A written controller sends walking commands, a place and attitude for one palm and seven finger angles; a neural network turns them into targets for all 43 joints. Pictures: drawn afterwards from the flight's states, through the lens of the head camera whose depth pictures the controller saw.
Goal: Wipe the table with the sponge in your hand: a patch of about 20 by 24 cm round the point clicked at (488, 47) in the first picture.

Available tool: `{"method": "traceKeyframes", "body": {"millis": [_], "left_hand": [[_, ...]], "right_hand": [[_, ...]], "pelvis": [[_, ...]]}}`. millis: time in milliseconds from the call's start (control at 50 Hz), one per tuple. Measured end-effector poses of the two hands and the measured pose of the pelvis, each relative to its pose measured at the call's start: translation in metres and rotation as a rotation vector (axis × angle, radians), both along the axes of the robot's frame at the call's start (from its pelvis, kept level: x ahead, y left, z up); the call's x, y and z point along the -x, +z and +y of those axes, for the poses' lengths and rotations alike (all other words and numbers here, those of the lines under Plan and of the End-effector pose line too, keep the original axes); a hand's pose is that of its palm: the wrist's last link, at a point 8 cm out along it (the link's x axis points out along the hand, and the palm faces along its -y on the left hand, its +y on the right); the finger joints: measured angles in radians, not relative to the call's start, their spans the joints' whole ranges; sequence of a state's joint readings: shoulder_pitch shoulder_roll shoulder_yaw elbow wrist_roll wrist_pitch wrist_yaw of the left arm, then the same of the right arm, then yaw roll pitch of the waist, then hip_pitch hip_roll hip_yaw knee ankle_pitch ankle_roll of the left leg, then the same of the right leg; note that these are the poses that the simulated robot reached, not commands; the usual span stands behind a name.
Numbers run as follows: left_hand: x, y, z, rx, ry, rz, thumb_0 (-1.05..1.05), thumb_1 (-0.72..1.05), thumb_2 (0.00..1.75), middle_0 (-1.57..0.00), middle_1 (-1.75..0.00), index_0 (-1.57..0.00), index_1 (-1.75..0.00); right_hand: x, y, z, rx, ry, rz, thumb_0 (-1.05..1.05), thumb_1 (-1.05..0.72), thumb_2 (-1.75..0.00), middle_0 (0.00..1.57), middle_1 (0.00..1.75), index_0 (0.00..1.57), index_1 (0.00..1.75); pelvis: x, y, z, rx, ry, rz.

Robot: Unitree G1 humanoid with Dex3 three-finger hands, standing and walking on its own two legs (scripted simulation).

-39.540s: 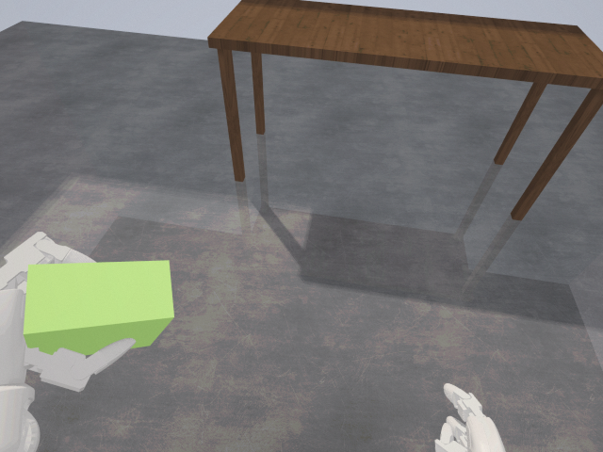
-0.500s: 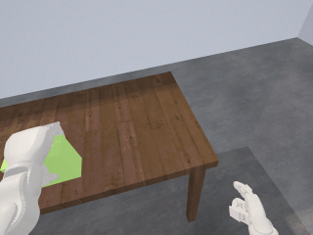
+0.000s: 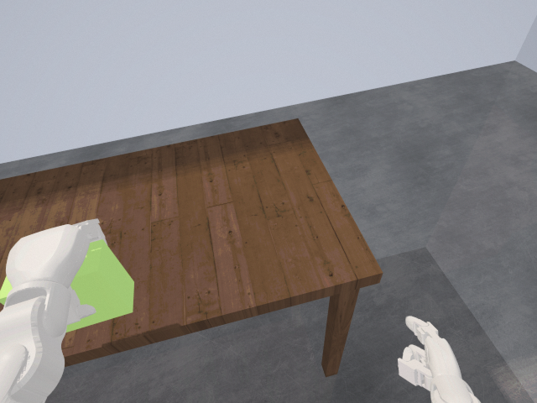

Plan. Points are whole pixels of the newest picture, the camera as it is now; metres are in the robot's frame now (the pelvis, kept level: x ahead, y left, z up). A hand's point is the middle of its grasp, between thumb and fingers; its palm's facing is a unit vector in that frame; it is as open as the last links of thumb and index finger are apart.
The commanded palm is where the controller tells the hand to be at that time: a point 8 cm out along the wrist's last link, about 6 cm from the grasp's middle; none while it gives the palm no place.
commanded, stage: move the sponge above the wiping area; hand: left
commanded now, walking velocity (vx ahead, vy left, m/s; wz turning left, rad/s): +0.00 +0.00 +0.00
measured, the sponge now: (81, 295) +0.22 +0.33 +0.05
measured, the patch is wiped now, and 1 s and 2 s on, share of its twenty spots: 0.00 0.00 0.00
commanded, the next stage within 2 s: none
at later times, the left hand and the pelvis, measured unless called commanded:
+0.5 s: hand (79, 271) +0.25 +0.34 +0.07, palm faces -0.12 -0.05 -0.99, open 10.1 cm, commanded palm +0.23 +0.34 +0.14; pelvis +0.00 +0.00 +0.00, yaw +0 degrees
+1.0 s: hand (83, 267) +0.26 +0.35 +0.06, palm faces -0.14 -0.03 -0.99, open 10.1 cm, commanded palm +0.24 +0.36 +0.13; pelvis +0.01 +0.00 +0.00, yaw +1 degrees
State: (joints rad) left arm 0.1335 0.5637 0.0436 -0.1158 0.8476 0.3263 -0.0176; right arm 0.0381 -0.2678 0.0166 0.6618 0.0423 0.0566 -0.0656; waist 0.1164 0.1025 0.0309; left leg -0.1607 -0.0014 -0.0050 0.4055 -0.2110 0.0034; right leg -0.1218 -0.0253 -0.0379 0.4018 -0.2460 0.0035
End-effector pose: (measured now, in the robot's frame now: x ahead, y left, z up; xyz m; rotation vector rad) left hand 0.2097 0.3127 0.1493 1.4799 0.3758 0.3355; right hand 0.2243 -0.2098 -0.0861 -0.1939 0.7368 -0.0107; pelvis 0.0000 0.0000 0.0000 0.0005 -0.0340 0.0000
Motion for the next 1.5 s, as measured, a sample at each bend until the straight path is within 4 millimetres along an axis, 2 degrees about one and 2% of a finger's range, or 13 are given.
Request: {"method": "traceKeyframes", "body": {"millis": [100, 180, 300, 420, 600, 740, 820, 940, 1060, 1180, 1280, 1400, 1500], "left_hand": [[-0.004, -0.012, -0.005, 0.005, -0.060, 0.067, 0.00, -0.51, 1.06, -0.74, -1.34, -0.75, -1.34], [-0.009, -0.009, -0.004, -0.019, -0.104, 0.048, 0.00, -0.51, 1.06, -0.74, -1.34, -0.75, -1.34], [-0.016, 0.000, 0.011, -0.040, -0.062, -0.003, 0.00, -0.51, 1.06, -0.74, -1.34, -0.75, -1.34], [-0.020, -0.014, 0.024, -0.022, -0.002, 0.078, 0.00, -0.51, 1.06, -0.74, -1.34, -0.75, -1.34], [-0.028, -0.019, 0.012, -0.033, -0.127, 0.067, 0.00, -0.51, 1.06, -0.74, -1.34, -0.75, -1.34], [-0.030, -0.010, 0.036, -0.061, -0.020, 0.021, 0.00, -0.51, 1.06, -0.74, -1.34, -0.75, -1.34], [-0.027, -0.019, 0.047, -0.043, 0.039, 0.081, 0.00, -0.51, 1.06, -0.74, -1.34, -0.75, -1.34], [-0.030, -0.037, 0.037, -0.013, -0.043, 0.153, 0.00, -0.51, 1.06, -0.74, -1.34, -0.75, -1.34], [-0.043, -0.028, 0.028, -0.061, -0.133, 0.065, 0.00, -0.52, 1.06, -0.74, -1.34, -0.75, -1.34], [-0.044, -0.014, 0.054, -0.079, -0.003, 0.017, 0.00, -0.51, 1.06, -0.74, -1.34, -0.75, -1.34], [-0.031, -0.027, 0.070, -0.049, 0.080, 0.132, 0.00, -0.51, 1.06, -0.73, -1.35, -0.75, -1.34], [-0.022, -0.047, 0.048, 0.002, -0.068, 0.188, 0.00, -0.51, 1.06, -0.74, -1.34, -0.75, -1.34], [-0.030, -0.036, 0.037, -0.052, -0.171, 0.068, 0.00, -0.52, 1.06, -0.74, -1.34, -0.75, -1.34]], "right_hand": [[0.003, -0.001, -0.001, 0.016, -0.003, 0.003, 0.01, -0.90, -0.90, 0.20, 0.30, 0.20, 0.30], [0.008, -0.001, -0.003, 0.026, -0.012, 0.013, 0.01, -0.90, -0.90, 0.20, 0.30, 0.20, 0.30], [0.016, -0.005, -0.008, 0.023, -0.034, 0.040, 0.01, -0.90, -0.90, 0.20, 0.30, 0.20, 0.30], [0.022, -0.010, -0.014, 0.029, -0.051, 0.066, 0.01, -0.90, -0.90, 0.20, 0.30, 0.20, 0.30], [0.024, -0.013, -0.017, 0.047, -0.064, 0.082, 0.01, -0.90, -0.90, 0.20, 0.30, 0.20, 0.30], [0.022, -0.014, -0.017, 0.027, -0.074, 0.096, 0.01, -0.90, -0.90, 0.20, 0.30, 0.20, 0.30], [0.019, -0.015, -0.018, 0.031, -0.070, 0.098, 0.01, -0.90, -0.90, 0.20, 0.30, 0.20, 0.30], [0.015, -0.016, -0.017, 0.059, -0.058, 0.098, 0.01, -0.90, -0.90, 0.20, 0.30, 0.20, 0.30], [0.018, -0.016, -0.014, 0.058, -0.065, 0.110, 0.01, -0.90, -0.90, 0.20, 0.30, 0.20, 0.30], [0.024, -0.019, -0.015, 0.030, -0.085, 0.135, 0.01, -0.90, -0.90, 0.20, 0.30, 0.20, 0.30], [0.028, -0.021, -0.020, 0.035, -0.091, 0.148, 0.01, -0.90, -0.90, 0.20, 0.30, 0.20, 0.30], [0.030, -0.020, -0.021, 0.081, -0.079, 0.146, 0.01, -0.90, -0.90, 0.20, 0.30, 0.20, 0.30], [0.031, -0.019, -0.014, 0.087, -0.075, 0.145, 0.01, -0.91, -0.90, 0.20, 0.30, 0.20, 0.30]], "pelvis": [[0.003, 0.000, 0.000, 0.001, 0.001, 0.000], [0.003, 0.000, 0.000, 0.003, 0.000, -0.001], [0.003, 0.000, -0.001, 0.005, -0.003, 0.006], [0.002, 0.000, 0.000, 0.005, 0.003, 0.019], [-0.003, -0.001, 0.002, 0.007, 0.000, 0.031], [-0.007, -0.002, 0.001, 0.007, -0.002, 0.044], [-0.008, -0.002, 0.002, 0.008, 0.006, 0.049], [-0.009, -0.002, 0.004, 0.010, 0.014, 0.055], [-0.010, -0.003, 0.004, 0.011, 0.007, 0.066], [-0.011, -0.003, 0.004, 0.011, 0.000, 0.073], [-0.012, -0.003, 0.006, 0.012, 0.008, 0.070], [-0.010, -0.004, 0.010, 0.016, 0.012, 0.063], [-0.007, -0.004, 0.009, 0.017, 0.010, 0.062]]}}
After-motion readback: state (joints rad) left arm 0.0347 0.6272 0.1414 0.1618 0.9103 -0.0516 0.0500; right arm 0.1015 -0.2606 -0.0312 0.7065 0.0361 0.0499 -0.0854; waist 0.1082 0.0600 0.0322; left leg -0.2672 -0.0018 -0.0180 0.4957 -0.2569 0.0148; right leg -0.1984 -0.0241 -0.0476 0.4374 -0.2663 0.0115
